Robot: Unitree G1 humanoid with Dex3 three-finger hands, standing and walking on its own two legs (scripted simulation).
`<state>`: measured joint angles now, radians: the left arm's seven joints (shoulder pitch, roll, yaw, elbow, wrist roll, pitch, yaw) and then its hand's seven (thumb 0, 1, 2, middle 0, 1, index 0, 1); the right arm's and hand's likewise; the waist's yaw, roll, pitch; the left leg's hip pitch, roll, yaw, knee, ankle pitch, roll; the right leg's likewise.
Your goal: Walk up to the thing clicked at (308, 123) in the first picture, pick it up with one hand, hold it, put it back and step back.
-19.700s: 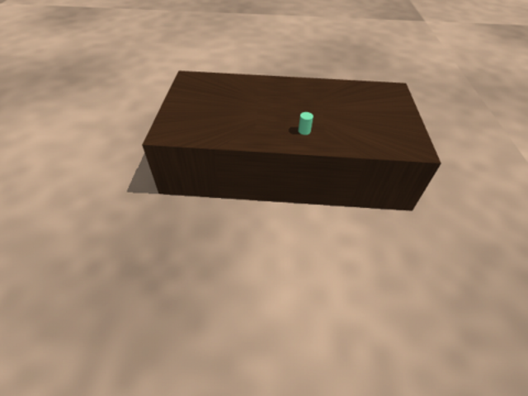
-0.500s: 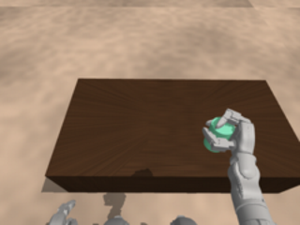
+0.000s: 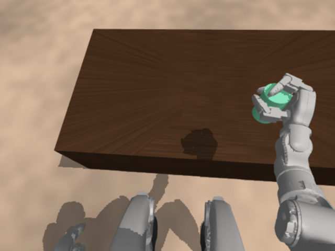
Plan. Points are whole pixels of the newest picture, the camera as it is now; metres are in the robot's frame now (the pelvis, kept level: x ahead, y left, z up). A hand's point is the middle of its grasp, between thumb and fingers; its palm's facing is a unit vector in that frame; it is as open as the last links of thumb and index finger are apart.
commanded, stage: crouch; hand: right
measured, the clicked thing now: (270, 104) +0.46 -0.21 +0.00
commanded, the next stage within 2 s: lower in 0.90 s
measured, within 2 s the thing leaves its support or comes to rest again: rests again in 1.90 s
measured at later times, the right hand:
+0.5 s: hand (259, 101) +0.51 -0.22 -0.08, palm faces +0.23 +0.97 -0.01, open 5.5 cm
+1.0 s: hand (256, 102) +0.53 -0.23 -0.12, palm faces +0.23 +0.97 -0.01, open 5.5 cm
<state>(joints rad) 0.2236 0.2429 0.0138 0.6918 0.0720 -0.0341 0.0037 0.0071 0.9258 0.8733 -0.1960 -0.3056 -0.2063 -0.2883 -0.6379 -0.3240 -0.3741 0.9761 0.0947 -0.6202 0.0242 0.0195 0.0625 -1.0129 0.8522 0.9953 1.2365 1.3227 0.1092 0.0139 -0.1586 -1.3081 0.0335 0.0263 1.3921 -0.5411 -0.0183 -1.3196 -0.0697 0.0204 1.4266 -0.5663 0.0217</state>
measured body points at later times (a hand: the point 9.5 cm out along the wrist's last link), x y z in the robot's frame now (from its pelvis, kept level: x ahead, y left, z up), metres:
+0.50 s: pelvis -0.02 +0.00 -0.09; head +0.18 -0.03 +0.31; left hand +0.02 +0.28 -0.20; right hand +0.49 -0.27 -0.07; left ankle +0.05 +0.13 -0.59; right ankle +0.05 -0.13 -0.59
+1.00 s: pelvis -0.02 +0.00 -0.13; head +0.21 -0.03 +0.25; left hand +0.04 +0.28 -0.25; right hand +0.51 -0.28 -0.12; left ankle +0.05 +0.13 -0.59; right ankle +0.05 -0.13 -0.59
